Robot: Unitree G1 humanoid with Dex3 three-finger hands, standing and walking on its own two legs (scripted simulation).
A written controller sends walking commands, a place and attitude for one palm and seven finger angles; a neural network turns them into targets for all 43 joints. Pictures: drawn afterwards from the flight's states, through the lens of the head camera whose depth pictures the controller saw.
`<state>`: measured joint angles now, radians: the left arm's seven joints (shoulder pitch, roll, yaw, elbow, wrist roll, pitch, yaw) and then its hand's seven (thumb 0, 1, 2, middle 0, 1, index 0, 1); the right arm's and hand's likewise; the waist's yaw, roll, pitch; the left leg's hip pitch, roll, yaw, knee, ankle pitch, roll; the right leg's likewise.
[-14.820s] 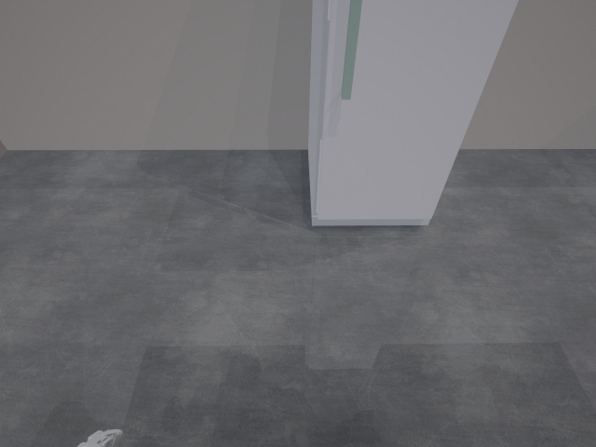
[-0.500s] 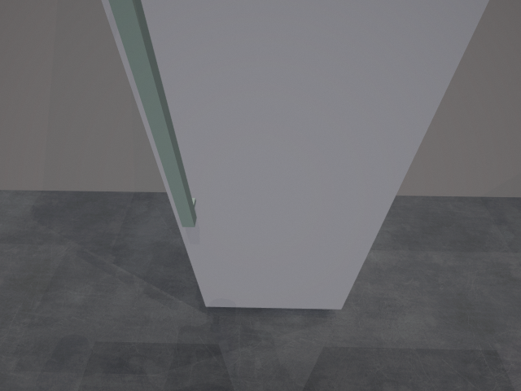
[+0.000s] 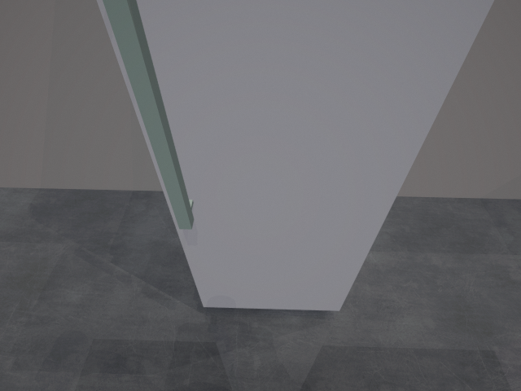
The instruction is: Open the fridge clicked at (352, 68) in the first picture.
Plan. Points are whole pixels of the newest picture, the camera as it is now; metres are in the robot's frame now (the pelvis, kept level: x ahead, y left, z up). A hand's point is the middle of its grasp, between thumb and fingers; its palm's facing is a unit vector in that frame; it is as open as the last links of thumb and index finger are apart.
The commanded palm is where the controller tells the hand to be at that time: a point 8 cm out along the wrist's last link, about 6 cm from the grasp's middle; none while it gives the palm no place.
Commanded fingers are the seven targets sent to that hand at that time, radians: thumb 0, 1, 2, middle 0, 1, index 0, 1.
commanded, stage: look again from close up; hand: left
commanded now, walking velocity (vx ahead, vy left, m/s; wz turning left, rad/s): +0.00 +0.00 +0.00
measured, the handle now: (163, 126) +0.47 +0.19 +0.16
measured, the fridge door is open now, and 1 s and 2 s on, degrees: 0 0 0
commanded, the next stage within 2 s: raise the hand to about handle height in 0.04 s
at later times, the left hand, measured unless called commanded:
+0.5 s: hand (161, 346) +0.18 +0.16 -0.01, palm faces -0.02 -1.00 +0.01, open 8.2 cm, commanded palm +0.12 +0.24 -0.03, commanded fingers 0.00 0.46 0.71 -0.23 -0.58 -0.23 -0.58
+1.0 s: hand (104, 317) +0.21 +0.24 +0.03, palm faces +0.12 -0.99 -0.06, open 11.2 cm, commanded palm +0.17 +0.29 +0.04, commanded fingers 0.00 -0.13 0.46 -0.27 -0.96 -0.27 -0.96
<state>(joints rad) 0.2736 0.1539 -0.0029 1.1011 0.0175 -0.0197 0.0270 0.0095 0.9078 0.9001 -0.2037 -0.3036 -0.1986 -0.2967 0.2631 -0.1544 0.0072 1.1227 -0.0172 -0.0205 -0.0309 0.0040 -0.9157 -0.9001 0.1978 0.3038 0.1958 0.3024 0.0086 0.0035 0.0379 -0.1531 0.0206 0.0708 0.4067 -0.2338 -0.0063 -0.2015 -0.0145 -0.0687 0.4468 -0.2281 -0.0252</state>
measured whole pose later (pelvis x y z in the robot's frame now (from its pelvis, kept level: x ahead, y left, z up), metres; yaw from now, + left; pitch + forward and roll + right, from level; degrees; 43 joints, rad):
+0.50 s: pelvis -0.02 +0.00 -0.05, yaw +0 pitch +6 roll +1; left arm 0.40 0.16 0.11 0.16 -0.23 -0.49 -0.28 0.01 0.69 0.80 -0.22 -0.45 -0.21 -0.44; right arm 0.15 -0.26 -0.07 0.56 0.02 -0.24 0.00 0.01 -0.91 -0.90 0.20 0.30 0.20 0.30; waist -0.02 -0.04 -0.09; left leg -0.53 0.02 0.07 0.85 -0.42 0.00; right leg -0.58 -0.04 -0.06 0.88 -0.41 -0.03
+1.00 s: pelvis -0.01 +0.01 -0.04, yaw +1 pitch +7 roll -1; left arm 0.39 0.27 0.28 -0.08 -0.33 -0.19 -0.23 0.01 0.10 0.56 -0.27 -0.82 -0.26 -0.81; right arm 0.31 -0.19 0.04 0.56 0.04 -0.20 -0.08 0.01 -0.90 -0.90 0.21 0.31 0.20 0.30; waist -0.01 0.03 -0.08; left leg -0.57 0.03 0.04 0.87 -0.43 0.01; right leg -0.58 -0.03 -0.08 0.84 -0.39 -0.01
